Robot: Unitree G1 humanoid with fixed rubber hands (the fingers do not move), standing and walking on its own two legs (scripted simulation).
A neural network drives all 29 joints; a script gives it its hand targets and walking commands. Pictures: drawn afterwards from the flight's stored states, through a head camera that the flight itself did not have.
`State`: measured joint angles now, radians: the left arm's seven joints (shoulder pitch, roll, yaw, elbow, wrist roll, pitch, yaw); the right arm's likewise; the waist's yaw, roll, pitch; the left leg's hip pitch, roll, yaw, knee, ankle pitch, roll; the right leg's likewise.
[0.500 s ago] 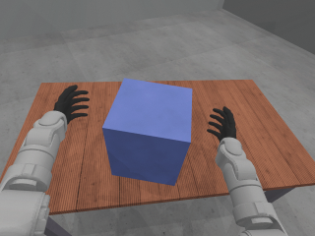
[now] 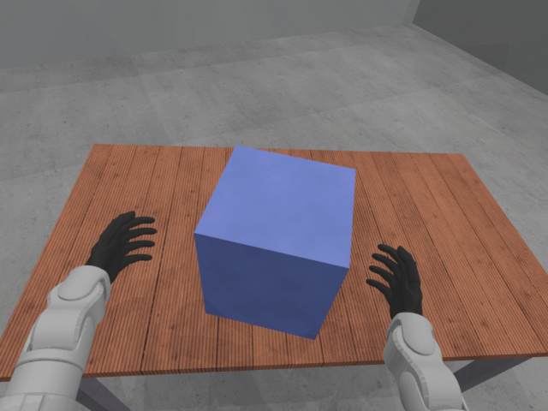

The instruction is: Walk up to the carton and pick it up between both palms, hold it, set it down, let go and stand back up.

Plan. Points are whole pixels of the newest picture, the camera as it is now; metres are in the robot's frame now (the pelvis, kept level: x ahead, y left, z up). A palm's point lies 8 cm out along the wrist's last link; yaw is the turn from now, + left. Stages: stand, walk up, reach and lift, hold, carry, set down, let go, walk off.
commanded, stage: set down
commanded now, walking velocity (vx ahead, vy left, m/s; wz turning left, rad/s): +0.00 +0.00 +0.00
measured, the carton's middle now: (276, 245) +0.40 -0.04 -0.01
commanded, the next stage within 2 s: none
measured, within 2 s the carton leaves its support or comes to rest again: neither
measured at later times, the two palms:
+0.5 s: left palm (82, 355) +0.23 +0.24 -0.01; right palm (403, 376) +0.17 -0.19 -0.01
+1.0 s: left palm out of the picture +0.16 +0.24 -0.03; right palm (400, 406) +0.14 -0.19 -0.04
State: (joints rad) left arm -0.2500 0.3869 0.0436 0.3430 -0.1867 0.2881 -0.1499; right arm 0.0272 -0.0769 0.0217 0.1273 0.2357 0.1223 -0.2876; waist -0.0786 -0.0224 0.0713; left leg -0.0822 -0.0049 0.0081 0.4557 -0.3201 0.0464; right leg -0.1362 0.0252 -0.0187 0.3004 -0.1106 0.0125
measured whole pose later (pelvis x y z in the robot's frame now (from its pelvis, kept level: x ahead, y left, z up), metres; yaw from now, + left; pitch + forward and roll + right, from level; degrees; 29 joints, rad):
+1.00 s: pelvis +0.01 -0.01 -0.01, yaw +1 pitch -6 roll -3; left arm 0.39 0.41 -0.07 0.20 -0.24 -0.13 -0.15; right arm 0.50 0.01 0.05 0.26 0.13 -0.30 -0.22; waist 0.02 0.01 0.13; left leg -0.05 0.01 -0.01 0.55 -0.40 0.04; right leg -0.11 0.03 -0.04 0.43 -0.21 0.00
